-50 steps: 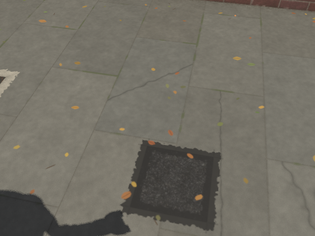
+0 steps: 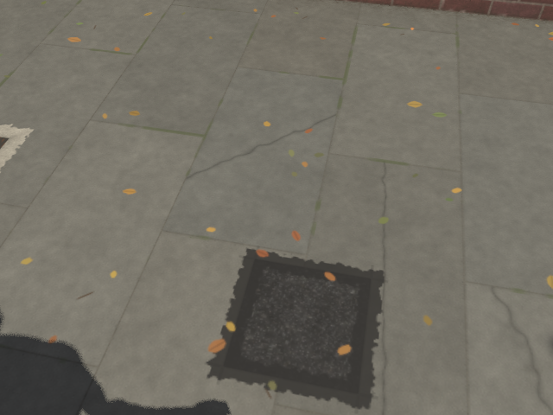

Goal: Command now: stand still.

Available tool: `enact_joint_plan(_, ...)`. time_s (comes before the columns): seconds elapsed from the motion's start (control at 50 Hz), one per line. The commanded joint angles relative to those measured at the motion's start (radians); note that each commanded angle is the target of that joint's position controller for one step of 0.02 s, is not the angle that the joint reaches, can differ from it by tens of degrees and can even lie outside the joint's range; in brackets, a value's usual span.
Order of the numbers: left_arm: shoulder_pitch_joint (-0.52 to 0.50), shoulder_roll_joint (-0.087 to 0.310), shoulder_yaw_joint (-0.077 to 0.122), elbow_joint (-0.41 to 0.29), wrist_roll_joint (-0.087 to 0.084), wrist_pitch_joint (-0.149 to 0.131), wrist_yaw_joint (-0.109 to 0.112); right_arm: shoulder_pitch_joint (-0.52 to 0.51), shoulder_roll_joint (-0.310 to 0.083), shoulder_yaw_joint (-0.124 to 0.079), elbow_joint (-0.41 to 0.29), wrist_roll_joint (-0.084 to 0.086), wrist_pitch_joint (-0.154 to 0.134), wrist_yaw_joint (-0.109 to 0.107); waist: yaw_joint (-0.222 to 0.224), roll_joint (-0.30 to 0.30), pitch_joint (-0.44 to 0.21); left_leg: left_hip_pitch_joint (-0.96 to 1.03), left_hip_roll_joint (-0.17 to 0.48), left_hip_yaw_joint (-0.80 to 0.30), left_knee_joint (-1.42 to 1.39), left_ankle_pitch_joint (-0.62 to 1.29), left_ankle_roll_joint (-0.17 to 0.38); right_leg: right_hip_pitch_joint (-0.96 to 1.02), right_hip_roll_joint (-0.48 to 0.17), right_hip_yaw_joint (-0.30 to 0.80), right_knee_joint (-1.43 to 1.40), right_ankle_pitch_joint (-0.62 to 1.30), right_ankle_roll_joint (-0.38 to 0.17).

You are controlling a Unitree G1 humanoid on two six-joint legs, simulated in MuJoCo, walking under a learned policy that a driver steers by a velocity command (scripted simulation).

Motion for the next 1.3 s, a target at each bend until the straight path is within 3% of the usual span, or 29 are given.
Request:
enact_joint_plan(0.02, 0.015, 0.117, 0.019, -0.025, 0.000, -0.007, 0.003, 0.007, -0.114, -0.027, -0.038, 0.001, -0.011, -0.004, 0.000, -0.003, -0.023, -0.005, 0.057, -0.038, -0.067, 0.140, 0.023, 0.005, -0.075, 0.073, -0.091, 0.093, -0.028)
enact_joint_plan(0.6, 0.092, 0.081, 0.008, 0.004, -0.003, -0.018, 0.000, 0.038, -0.096, -0.028, 0.101, 0.008, -0.004, -0.017, -0.001, -0.007, -0.003, 0.011, 0.054, -0.030, -0.094, 0.149, 0.011, 0.030, -0.071, 0.063, -0.122, 0.146, -0.031)
enact_joint_plan(0.62, 0.113, 0.067, 0.005, 0.014, -0.002, -0.019, 0.000, 0.053, -0.080, -0.024, 0.116, 0.007, -0.003, -0.017, 0.000, -0.015, -0.029, 0.024, 0.041, -0.015, -0.093, 0.065, 0.010, 0.041, -0.066, 0.060, -0.139, 0.038, -0.034)
enact_joint_plan(0.64, 0.123, 0.080, 0.009, 0.018, -0.009, -0.016, 0.002, 0.045, -0.074, -0.023, 0.121, 0.011, -0.003, -0.018, 0.006, -0.035, -0.015, -0.004, 0.017, 0.012, -0.064, -0.053, 0.011, 0.033, -0.065, 0.074, -0.163, -0.140, -0.047)
enact_joint_plan(0.66, 0.129, 0.118, 0.022, 0.013, -0.018, -0.014, 0.006, 0.028, -0.079, -0.025, 0.117, 0.017, -0.005, -0.019, 0.016, -0.076, 0.015, -0.064, -0.013, 0.050, 0.002, -0.181, 0.014, 0.021, -0.093, 0.127, -0.197, -0.328, -0.079)
enact_joint_plan(0.7, 0.172, 0.188, 0.047, 0.007, -0.024, -0.023, 0.010, -0.030, -0.079, -0.022, 0.086, 0.023, -0.029, -0.014, 0.043, -0.165, 0.079, -0.217, 0.007, 0.096, 0.192, -0.212, 0.017, 0.022, -0.276, 0.373, -0.330, -0.557, -0.187)
enact_joint_plan(0.72, 0.178, 0.198, 0.056, -0.001, -0.020, -0.033, 0.011, -0.059, -0.086, -0.023, 0.073, 0.028, -0.046, -0.008, 0.051, -0.164, 0.115, -0.283, 0.057, 0.089, 0.288, -0.203, 0.017, 0.016, -0.354, 0.460, -0.371, -0.536, -0.231)
enact_joint_plan(0.74, 0.193, 0.188, 0.058, -0.006, -0.014, -0.043, 0.009, -0.074, -0.098, -0.029, 0.066, 0.032, -0.059, -0.001, 0.057, -0.143, 0.128, -0.360, 0.091, 0.071, 0.388, -0.240, 0.018, 0.053, -0.385, 0.494, -0.387, -0.476, -0.254)
enact_joint_plan(0.76, 0.198, 0.171, 0.059, -0.016, -0.019, -0.051, 0.008, -0.054, -0.099, -0.034, 0.071, 0.034, -0.069, 0.006, 0.046, -0.120, 0.128, -0.426, 0.120, 0.062, 0.461, -0.257, 0.019, 0.105, -0.390, 0.492, -0.384, -0.423, -0.256)
enact_joint_plan(0.82, 0.181, 0.144, 0.057, -0.049, -0.038, -0.058, 0.002, -0.074, -0.089, -0.039, 0.065, 0.039, -0.095, 0.026, 0.026, -0.085, 0.099, -0.404, 0.156, 0.097, 0.353, -0.180, 0.022, 0.151, -0.304, 0.318, -0.375, -0.230, -0.192)
enact_joint_plan(0.88, 0.186, 0.185, 0.069, -0.068, -0.044, -0.050, -0.010, -0.066, -0.057, -0.031, 0.075, 0.039, -0.102, 0.039, 0.011, -0.099, 0.071, -0.153, 0.103, 0.183, 0.159, -0.087, 0.007, 0.025, -0.228, 0.174, -0.336, -0.132, -0.177)
enact_joint_plan(0.92, 0.169, 0.192, 0.071, -0.086, -0.042, -0.047, -0.021, 0.055, -0.080, -0.048, 0.129, 0.049, -0.095, 0.033, -0.050, -0.079, 0.047, 0.066, 0.055, 0.222, 0.053, 0.047, -0.001, -0.095, -0.210, 0.148, -0.247, -0.133, -0.162)
enact_joint_plan(0.94, 0.166, 0.168, 0.061, -0.093, -0.034, -0.054, -0.027, 0.134, -0.103, -0.064, 0.158, 0.048, -0.090, 0.028, -0.091, -0.066, 0.018, 0.175, 0.037, 0.221, 0.036, 0.034, 0.008, -0.143, -0.185, 0.126, -0.162, -0.080, -0.146)
enact_joint_plan(0.96, 0.147, 0.106, 0.040, -0.105, -0.022, -0.064, -0.038, 0.236, -0.159, -0.085, 0.175, 0.047, -0.090, 0.022, -0.144, 0.034, -0.021, 0.289, 0.145, 0.065, -0.047, -0.043, 0.051, -0.215, -0.114, 0.036, 0.092, -0.014, -0.098)
enact_joint_plan(0.98, 0.146, 0.003, 0.011, -0.160, -0.007, -0.089, -0.045, 0.371, -0.287, -0.108, 0.188, 0.036, -0.089, 0.025, -0.158, 0.339, -0.104, 0.447, 0.408, -0.397, -0.220, -0.240, 0.190, -0.444, 0.008, -0.072, 0.482, -0.211, -0.042)
enact_joint_plan(1.0, 0.142, 0.052, 0.025, -0.174, -0.037, -0.110, -0.049, 0.347, -0.218, -0.084, 0.190, 0.012, -0.104, 0.040, -0.122, 0.259, -0.069, 0.384, 0.483, -0.672, -0.339, -0.428, 0.267, -0.557, 0.003, 0.060, 0.685, -0.301, -0.056)
enact_joint_plan(1.02, 0.116, 0.110, 0.036, -0.184, -0.062, -0.123, -0.054, 0.232, -0.168, -0.069, 0.159, 0.021, -0.114, 0.047, -0.080, 0.152, 0.040, 0.312, 0.472, -0.552, -0.322, -0.448, 0.244, -0.641, -0.075, 0.087, 0.753, -0.213, -0.083)
enact_joint_plan(1.04, 0.102, 0.126, 0.039, -0.184, -0.062, -0.127, -0.057, 0.156, -0.133, -0.058, 0.135, 0.021, -0.118, 0.053, -0.058, 0.112, 0.067, 0.269, 0.409, -0.409, -0.322, -0.340, 0.211, -0.625, -0.118, 0.073, 0.745, -0.110, -0.090)
enact_joint_plan(1.06, 0.094, 0.122, 0.043, -0.183, -0.048, -0.127, -0.056, 0.113, -0.125, -0.054, 0.119, 0.016, -0.114, 0.058, -0.040, 0.090, 0.064, 0.240, 0.361, -0.297, -0.327, -0.218, 0.186, -0.606, -0.150, 0.063, 0.701, -0.025, -0.084)
enact_joint_plan(1.1, 0.086, 0.116, 0.050, -0.179, -0.035, -0.115, -0.065, 0.119, -0.084, -0.042, 0.121, 0.006, -0.103, 0.060, -0.027, 0.107, 0.059, 0.193, 0.286, -0.127, -0.342, 0.002, 0.150, -0.536, -0.177, 0.030, 0.627, 0.071, -0.065)
enact_joint_plan(1.14, 0.062, 0.085, 0.046, -0.187, -0.030, -0.102, -0.072, 0.171, -0.092, -0.044, 0.137, 0.005, -0.097, 0.053, -0.032, 0.088, 0.064, 0.186, 0.264, -0.054, -0.353, 0.159, 0.160, -0.547, -0.177, -0.002, 0.575, 0.130, -0.036)
enact_joint_plan(1.2, -0.072, 0.056, 0.037, -0.246, -0.019, -0.093, -0.069, 0.199, -0.118, -0.052, 0.141, 0.004, -0.089, 0.033, -0.054, 0.046, 0.093, 0.168, 0.258, 0.001, -0.385, 0.253, 0.177, -0.587, -0.171, -0.028, 0.401, 0.217, 0.012)
enact_joint_plan(1.24, -0.158, 0.039, 0.028, -0.278, -0.023, -0.098, -0.071, 0.215, -0.123, -0.054, 0.139, 0.008, -0.085, 0.022, -0.075, 0.053, 0.100, 0.149, 0.237, 0.042, -0.405, 0.267, 0.171, -0.538, -0.145, -0.062, 0.252, 0.296, 0.024)
enact_joint_plan(1.3, -0.252, 0.033, 0.022, -0.315, -0.029, -0.105, -0.081, 0.278, -0.124, -0.058, 0.155, 0.019, -0.079, 0.012, -0.096, 0.057, 0.122, 0.185, 0.254, 0.065, -0.417, 0.279, 0.175, -0.494, -0.113, -0.082, 0.124, 0.348, 0.014)
Next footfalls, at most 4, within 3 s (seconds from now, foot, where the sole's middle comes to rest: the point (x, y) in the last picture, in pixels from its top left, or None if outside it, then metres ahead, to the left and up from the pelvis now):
0.96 left None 0.15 0.16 -0.78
1.46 right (316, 399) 0.55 -0.05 -0.78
2.00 left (223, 293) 0.85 0.20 -0.78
2.56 right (308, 214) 1.14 -0.05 -0.78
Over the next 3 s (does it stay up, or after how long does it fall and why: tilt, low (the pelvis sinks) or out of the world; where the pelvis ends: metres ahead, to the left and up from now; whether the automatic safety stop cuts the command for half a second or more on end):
stays up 1.25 0.01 -0.01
